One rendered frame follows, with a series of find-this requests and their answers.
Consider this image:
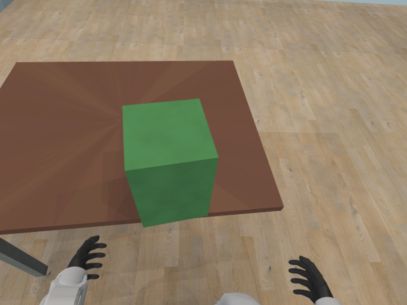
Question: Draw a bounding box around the left robot forearm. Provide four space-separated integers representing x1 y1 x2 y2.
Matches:
39 267 88 305

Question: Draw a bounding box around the robot right hand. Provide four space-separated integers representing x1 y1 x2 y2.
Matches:
289 255 334 304

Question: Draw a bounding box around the table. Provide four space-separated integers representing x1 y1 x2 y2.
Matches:
0 60 284 277

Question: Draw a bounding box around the carton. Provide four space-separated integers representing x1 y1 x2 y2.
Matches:
122 98 219 227

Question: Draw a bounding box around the robot left hand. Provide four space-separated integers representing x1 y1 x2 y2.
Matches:
67 235 107 280

